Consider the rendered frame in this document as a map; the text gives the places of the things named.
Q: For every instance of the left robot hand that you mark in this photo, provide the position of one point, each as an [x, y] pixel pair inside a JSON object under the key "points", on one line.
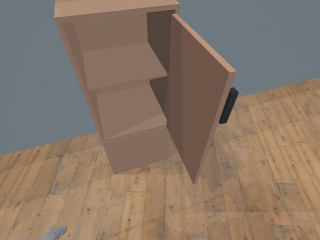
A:
{"points": [[54, 233]]}

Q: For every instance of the handle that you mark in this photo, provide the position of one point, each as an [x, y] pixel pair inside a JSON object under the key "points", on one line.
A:
{"points": [[230, 101]]}

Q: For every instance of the cupboard door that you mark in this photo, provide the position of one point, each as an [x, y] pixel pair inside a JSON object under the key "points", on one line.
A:
{"points": [[199, 83]]}

